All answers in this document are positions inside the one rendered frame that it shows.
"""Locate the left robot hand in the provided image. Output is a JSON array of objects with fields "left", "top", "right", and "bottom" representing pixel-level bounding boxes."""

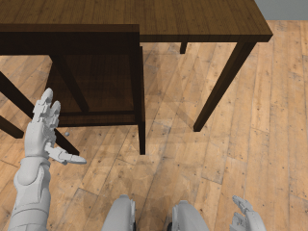
[{"left": 24, "top": 88, "right": 87, "bottom": 166}]

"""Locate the table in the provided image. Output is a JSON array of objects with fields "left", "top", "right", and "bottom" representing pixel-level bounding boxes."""
[{"left": 0, "top": 0, "right": 273, "bottom": 139}]

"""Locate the left robot thigh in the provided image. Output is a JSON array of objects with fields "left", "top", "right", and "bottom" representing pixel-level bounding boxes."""
[{"left": 101, "top": 197, "right": 136, "bottom": 231}]

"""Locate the right robot hand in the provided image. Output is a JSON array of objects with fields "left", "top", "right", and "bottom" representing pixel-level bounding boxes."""
[{"left": 229, "top": 195, "right": 267, "bottom": 231}]

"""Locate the right robot thigh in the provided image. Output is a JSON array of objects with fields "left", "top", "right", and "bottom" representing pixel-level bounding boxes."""
[{"left": 172, "top": 203, "right": 210, "bottom": 231}]

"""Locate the robot left forearm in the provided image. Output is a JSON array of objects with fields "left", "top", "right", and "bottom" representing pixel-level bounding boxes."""
[{"left": 7, "top": 156, "right": 51, "bottom": 231}]

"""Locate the chair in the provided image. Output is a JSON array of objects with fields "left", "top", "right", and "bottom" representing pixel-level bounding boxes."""
[{"left": 0, "top": 23, "right": 145, "bottom": 156}]

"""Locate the robot thigh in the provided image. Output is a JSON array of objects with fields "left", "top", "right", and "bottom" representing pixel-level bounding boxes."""
[
  {"left": 172, "top": 203, "right": 210, "bottom": 231},
  {"left": 101, "top": 197, "right": 136, "bottom": 231}
]

